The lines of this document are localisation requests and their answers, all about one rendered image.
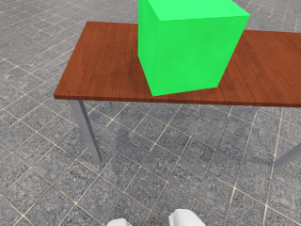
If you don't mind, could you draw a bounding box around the carton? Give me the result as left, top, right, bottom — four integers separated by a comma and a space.
138, 0, 250, 96

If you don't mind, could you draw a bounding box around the table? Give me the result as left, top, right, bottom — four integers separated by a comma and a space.
54, 21, 301, 168

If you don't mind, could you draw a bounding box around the right robot thigh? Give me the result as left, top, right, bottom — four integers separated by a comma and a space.
168, 209, 206, 226

